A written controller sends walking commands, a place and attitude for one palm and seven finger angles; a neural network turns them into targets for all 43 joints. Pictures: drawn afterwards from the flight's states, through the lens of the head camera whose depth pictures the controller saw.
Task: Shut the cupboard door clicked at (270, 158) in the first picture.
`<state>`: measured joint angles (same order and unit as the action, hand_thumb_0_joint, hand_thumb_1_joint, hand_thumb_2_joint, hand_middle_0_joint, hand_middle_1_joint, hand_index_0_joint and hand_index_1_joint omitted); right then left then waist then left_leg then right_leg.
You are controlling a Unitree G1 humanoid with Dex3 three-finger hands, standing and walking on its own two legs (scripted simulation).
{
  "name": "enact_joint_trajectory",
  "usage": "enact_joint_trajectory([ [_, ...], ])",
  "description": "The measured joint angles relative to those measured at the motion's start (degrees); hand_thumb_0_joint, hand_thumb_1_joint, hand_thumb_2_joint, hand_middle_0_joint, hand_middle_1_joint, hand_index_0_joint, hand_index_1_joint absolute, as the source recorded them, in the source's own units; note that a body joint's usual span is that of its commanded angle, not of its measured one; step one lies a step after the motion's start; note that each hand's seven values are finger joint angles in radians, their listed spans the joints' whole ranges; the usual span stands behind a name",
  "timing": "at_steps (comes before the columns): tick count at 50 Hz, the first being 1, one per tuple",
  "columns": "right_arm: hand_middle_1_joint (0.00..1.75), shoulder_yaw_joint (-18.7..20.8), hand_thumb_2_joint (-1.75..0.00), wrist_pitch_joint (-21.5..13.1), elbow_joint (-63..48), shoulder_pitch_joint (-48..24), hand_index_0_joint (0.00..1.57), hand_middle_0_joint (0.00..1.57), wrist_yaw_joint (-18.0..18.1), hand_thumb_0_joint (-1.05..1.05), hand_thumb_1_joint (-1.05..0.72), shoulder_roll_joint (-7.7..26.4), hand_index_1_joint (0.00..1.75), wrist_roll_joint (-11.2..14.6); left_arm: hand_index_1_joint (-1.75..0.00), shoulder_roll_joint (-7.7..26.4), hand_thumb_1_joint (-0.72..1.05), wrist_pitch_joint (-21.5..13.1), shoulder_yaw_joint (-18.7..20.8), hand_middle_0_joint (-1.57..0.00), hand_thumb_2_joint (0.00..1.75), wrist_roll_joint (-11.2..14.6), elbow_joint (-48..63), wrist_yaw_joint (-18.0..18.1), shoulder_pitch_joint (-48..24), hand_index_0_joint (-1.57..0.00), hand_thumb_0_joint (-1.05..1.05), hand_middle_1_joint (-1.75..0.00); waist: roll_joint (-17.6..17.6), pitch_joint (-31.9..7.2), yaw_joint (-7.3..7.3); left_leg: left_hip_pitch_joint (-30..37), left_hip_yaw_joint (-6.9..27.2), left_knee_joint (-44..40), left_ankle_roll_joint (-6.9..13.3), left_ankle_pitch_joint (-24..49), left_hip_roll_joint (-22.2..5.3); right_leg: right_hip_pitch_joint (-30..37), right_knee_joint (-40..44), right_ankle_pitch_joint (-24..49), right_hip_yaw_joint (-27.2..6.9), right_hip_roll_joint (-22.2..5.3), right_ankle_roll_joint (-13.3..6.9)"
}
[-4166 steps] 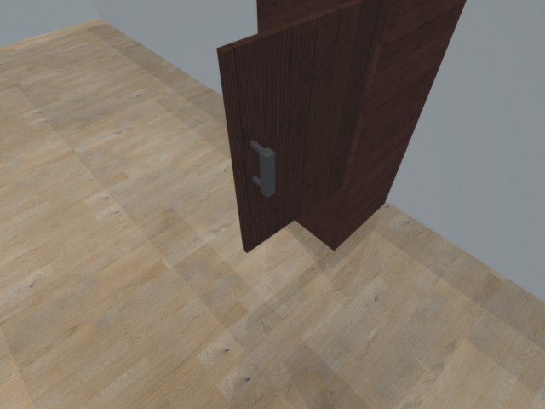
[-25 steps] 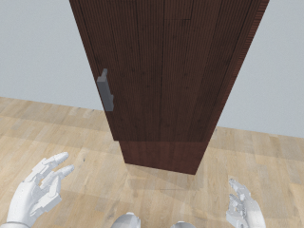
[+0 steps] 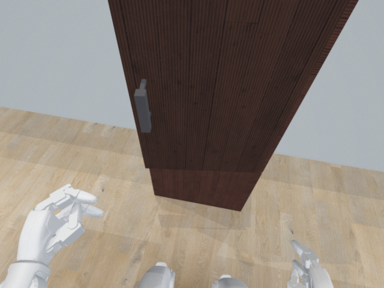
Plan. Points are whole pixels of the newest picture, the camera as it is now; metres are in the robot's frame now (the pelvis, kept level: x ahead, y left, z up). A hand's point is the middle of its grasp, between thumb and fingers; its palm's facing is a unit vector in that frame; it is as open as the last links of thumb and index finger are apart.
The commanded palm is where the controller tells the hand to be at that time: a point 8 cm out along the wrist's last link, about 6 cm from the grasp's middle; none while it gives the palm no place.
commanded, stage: raise the hand and make a fist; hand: left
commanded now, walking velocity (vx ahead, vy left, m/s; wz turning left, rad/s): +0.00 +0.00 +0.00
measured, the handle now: (144, 106) +0.51 +0.14 +0.07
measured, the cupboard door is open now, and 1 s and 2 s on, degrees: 9 9 9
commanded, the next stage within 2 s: bring the fist close to the handle in 1.04 s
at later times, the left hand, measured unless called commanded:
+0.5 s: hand (74, 222) +0.22 +0.22 +0.07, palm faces +0.03 -1.00 -0.04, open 3.1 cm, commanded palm +0.20 +0.27 +0.07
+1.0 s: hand (95, 218) +0.23 +0.18 +0.08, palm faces +0.02 -1.00 -0.05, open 3.1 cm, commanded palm +0.21 +0.24 +0.08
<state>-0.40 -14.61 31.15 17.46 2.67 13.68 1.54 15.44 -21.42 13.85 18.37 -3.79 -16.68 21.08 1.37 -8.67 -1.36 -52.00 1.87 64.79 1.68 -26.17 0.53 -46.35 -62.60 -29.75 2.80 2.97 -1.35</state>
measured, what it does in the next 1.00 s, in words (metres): stands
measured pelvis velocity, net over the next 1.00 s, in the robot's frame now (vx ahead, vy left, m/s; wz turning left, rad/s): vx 0.01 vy -0.01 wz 0.01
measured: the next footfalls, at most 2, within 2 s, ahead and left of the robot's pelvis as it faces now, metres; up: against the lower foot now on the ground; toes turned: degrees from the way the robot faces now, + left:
none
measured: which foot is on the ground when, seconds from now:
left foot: down 0.00-1.00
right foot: down 0.00-1.00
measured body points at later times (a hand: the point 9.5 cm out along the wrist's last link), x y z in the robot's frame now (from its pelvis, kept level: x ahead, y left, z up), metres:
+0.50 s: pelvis +0.01 +0.02 +0.01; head +0.04 +0.04 +0.46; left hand +0.22 +0.27 +0.07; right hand +0.21 -0.19 -0.04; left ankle +0.05 +0.10 -0.65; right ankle +0.01 -0.11 -0.65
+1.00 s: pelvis +0.01 -0.01 +0.01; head +0.04 -0.01 +0.46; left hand +0.22 +0.24 +0.08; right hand +0.18 -0.24 -0.06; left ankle +0.05 +0.10 -0.65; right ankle +0.01 -0.11 -0.65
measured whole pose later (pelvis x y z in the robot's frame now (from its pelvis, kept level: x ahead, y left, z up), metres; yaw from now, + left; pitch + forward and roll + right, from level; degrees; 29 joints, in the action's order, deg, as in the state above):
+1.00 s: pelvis +0.01 -0.01 +0.01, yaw +1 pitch +11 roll -2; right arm -2.0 -10.2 28.4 16.1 2.2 14.4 1.4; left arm 14.4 -19.6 8.2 15.8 1.3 -12.4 21.9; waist 2.4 -7.9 -0.7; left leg -46.2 2.4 61.3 1.2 -25.9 0.9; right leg -40.5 -59.3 -29.7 3.1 2.7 -1.8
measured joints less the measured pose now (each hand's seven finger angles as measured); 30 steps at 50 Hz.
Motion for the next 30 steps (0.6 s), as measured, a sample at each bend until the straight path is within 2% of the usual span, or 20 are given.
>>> enact_joint_trajectory([
  [7,0.30,-0.6,-0.89,0.8,-0.6,-1.4,0.20,0.20,-0.8,0.02,-0.90,0.1,0.30,-0.6,-1.13,-0.6,0.90,-0.7,-2.9,-0.96,0.90,-1.3,3.7,1.4,2.0,-0.96,0.02,-1.13,0.2,0.5,0.59,-0.1,-0.2,0.7,1.2,-0.7,0.8,0.5,0.1,-0.5,-0.2,-0.7,1.2],
  [14,0.30,-1.7,-0.89,2.3,-2.5,-3.5,0.20,0.20,-1.2,0.02,-0.90,-0.7,0.30,-0.7,-1.27,-0.9,0.90,0.8,-4.7,-1.09,0.90,-2.7,7.0,3.5,2.2,-1.09,0.02,-1.27,0.5,0.5,1.36,1.2,-0.2,0.0,1.8,-0.6,1.3,2.2,1.4,-0.2,-0.2,-1.2,1.9],
  [22,0.30,-2.8,-0.89,3.9,-4.6,-3.9,0.20,0.20,-1.2,0.02,-0.90,-1.0,0.30,-0.6,-1.42,-0.7,0.90,3.0,-5.6,-1.22,0.90,-3.7,7.8,4.3,1.6,-1.22,0.02,-1.42,0.6,0.5,1.69,3.5,0.0,-1.7,1.9,0.0,1.5,4.7,3.4,0.4,0.0,-1.4,1.9],
  [30,0.30,-2.9,-0.89,4.6,-4.4,-2.6,0.20,0.20,-1.0,0.02,-0.90,-0.3,0.30,-0.4,-1.48,-0.4,0.90,3.6,-5.6,-1.28,0.90,-3.8,7.5,4.6,1.0,-1.28,0.02,-1.48,0.6,0.8,1.26,5.3,0.3,-3.0,1.4,0.4,1.3,6.3,4.5,0.8,0.3,-1.2,1.4],
])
